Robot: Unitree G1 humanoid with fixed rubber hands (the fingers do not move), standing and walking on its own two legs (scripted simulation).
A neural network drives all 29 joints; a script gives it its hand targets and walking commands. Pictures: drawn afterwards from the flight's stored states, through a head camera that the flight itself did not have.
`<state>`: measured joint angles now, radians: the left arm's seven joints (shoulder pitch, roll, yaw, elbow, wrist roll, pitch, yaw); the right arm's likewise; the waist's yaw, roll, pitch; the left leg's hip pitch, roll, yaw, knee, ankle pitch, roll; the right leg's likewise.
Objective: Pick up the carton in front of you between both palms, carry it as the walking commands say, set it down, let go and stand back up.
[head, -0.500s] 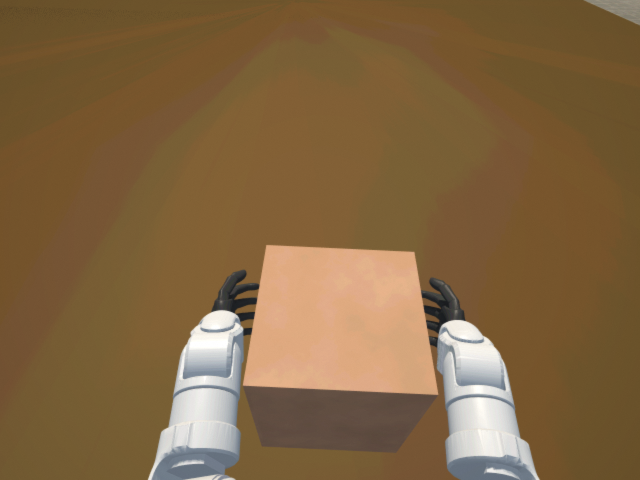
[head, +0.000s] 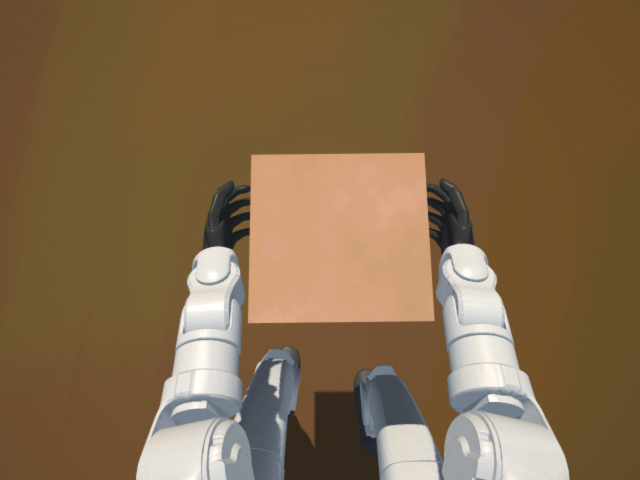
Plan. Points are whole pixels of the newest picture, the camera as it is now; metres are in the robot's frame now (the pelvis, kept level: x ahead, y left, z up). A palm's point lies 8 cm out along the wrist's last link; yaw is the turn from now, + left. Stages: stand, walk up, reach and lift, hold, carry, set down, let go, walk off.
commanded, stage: set down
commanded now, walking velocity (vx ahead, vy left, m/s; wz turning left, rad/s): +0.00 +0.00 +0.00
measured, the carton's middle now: (335, 250) +0.39 +0.02 -0.16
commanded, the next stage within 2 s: none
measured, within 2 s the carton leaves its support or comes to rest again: rests again in 1.82 s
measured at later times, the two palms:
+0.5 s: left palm (228, 236) +0.41 +0.19 -0.22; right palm (409, 231) +0.44 -0.11 -0.22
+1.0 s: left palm (233, 243) +0.43 +0.22 -0.37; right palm (378, 231) +0.48 -0.08 -0.37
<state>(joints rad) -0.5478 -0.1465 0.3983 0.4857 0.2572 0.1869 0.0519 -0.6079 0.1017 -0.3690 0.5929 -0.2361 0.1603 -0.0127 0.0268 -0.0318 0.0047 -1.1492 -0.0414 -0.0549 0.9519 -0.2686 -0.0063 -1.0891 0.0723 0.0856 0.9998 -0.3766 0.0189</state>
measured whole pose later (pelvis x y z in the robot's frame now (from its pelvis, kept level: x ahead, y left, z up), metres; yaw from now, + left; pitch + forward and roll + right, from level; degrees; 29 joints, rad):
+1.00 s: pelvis -0.05 +0.00 -0.24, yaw -3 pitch +45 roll -2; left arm -1.11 0.09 0.48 0.72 0.16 0.27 0.06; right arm -1.22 -0.07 -0.32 0.89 -0.11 0.22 -0.14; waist 0.11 -0.07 0.01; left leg -2.19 -0.10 -0.09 1.87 -0.46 -0.06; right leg -2.12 0.18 0.05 1.92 -0.59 0.07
